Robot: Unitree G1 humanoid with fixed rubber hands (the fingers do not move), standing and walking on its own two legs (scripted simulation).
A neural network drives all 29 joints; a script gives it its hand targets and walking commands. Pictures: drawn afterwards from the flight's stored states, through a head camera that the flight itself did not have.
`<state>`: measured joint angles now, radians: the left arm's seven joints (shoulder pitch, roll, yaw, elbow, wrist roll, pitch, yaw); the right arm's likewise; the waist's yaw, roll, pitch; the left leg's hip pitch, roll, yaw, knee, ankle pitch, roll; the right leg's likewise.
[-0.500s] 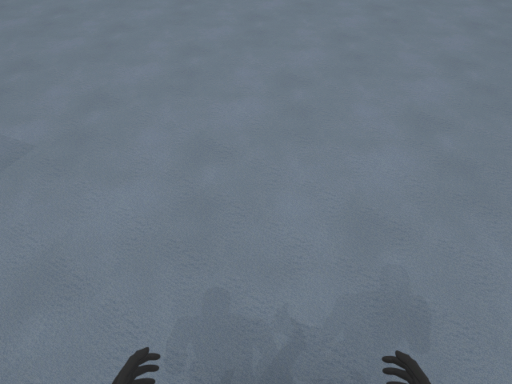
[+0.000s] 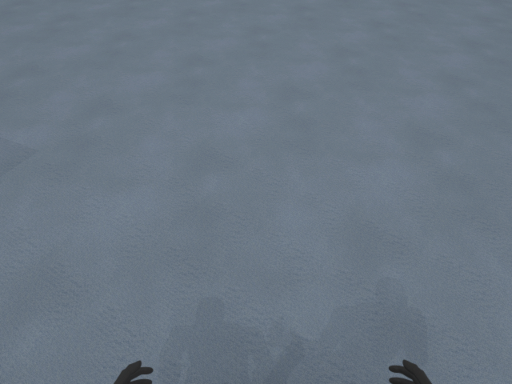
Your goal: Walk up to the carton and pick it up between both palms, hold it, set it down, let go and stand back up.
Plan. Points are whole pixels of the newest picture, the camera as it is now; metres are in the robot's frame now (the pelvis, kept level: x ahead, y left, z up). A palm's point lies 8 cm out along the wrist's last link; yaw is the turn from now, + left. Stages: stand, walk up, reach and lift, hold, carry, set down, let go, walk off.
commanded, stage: stand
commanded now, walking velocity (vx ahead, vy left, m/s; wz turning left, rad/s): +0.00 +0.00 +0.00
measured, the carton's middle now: out of the picture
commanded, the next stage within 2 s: none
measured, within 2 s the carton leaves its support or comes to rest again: neither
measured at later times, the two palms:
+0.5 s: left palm out of the picture +0.10 +0.25 -0.09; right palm out of the picture +0.13 -0.23 -0.07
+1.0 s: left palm out of the picture +0.07 +0.25 -0.09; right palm out of the picture +0.11 -0.23 -0.08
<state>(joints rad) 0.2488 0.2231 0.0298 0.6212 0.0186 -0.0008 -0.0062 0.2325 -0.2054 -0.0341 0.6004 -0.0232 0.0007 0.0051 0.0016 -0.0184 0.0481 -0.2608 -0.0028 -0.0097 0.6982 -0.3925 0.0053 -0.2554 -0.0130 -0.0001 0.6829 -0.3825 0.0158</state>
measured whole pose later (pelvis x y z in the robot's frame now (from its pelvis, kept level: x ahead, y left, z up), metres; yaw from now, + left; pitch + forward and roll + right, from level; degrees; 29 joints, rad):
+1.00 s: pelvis -0.02 +0.01 +0.01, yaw +1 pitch -3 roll +0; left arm 0.28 0.23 0.02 0.67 0.02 0.00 -0.01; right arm 0.25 -0.23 -0.03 0.62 -0.01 0.00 0.01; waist 0.01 0.00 0.07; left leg -0.26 -0.02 -0.02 0.63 -0.32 0.02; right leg -0.24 -0.04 -0.01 0.62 -0.32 0.03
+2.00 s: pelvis -0.03 -0.01 +0.01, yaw +4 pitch -4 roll +0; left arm 0.28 0.25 0.02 0.71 0.01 0.01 -0.01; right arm 0.28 -0.23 -0.01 0.68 -0.01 0.00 0.00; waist 0.00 0.00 0.05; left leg -0.27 -0.01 -0.07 0.63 -0.30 -0.02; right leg -0.24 -0.02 -0.06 0.62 -0.32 0.00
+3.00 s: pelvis +0.01 +0.03 -0.01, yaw +22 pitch -4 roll -4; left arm 0.30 0.34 0.08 0.82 0.09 -0.06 0.04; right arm 0.30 -0.31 -0.09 0.72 -0.05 0.06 0.14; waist 0.00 0.00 0.05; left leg -0.50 0.18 0.00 0.90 -0.35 -0.01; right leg -0.04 -0.17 -0.38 0.62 -0.45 0.05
